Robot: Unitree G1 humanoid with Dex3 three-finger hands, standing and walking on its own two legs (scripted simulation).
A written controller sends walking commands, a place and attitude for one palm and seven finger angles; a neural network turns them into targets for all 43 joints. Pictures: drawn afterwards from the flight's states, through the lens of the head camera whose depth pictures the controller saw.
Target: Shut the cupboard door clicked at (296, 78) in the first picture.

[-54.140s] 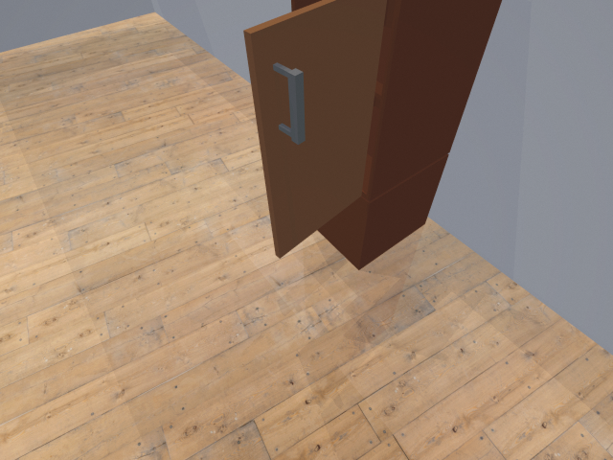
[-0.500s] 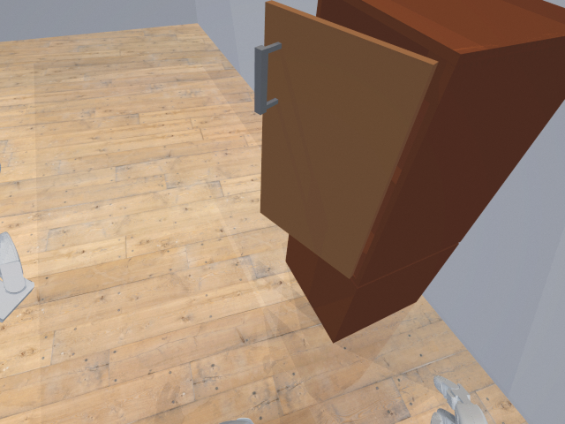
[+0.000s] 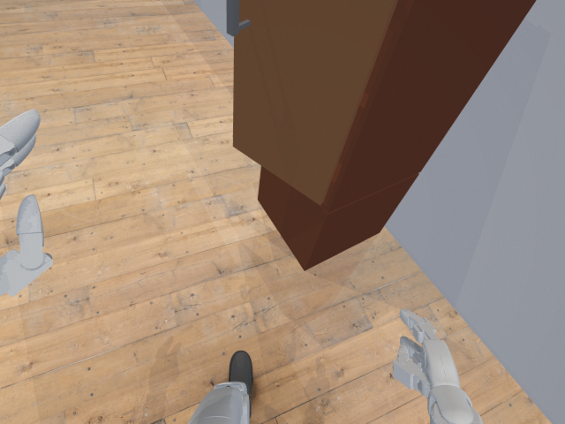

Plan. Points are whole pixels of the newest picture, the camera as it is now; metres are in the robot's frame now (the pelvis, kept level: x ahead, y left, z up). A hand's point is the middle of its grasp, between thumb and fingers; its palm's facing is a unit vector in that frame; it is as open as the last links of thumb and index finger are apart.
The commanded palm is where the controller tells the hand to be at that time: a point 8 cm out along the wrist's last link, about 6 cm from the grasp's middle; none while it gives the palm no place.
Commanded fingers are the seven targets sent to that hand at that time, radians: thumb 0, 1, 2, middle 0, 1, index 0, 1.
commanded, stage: stop stepping back and stand still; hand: left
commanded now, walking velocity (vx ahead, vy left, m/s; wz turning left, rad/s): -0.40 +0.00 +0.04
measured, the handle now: out of the picture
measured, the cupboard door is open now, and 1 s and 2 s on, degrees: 22 22 22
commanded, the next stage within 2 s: let the arm hang, fingers relaxed in 1.90 s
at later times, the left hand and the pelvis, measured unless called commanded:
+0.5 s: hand out of the picture +0.09 +0.23 +0.21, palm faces +0.18 -0.81 -0.56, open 7.4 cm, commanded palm +0.05 +0.31 +0.20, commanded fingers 0.00 0.90 0.90 -0.20 -0.30 -0.20 -0.30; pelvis -0.11 +0.02 +0.02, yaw -3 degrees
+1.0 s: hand out of the picture +0.10 +0.29 +0.23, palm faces +0.41 -0.75 -0.52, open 7.4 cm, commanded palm +0.05 +0.35 +0.20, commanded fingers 0.00 0.90 0.90 -0.20 -0.30 -0.20 -0.30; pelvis -0.09 +0.05 +0.02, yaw +0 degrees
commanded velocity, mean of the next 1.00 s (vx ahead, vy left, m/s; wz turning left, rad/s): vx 0.16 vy -0.05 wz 0.00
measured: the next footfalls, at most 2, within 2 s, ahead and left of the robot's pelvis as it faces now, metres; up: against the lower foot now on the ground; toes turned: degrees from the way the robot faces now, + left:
left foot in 0.22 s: +0.06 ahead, +0.13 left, +0.00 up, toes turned -5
left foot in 0.70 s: -0.01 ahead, +0.18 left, +0.00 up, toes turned +2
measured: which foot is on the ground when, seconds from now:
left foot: down 0.00-0.04, up 0.06-0.20, down 0.22-0.44, up 0.46-0.68, down 0.70-1.00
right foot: down 0.00-0.76, up 0.78-0.88, down 0.90-1.00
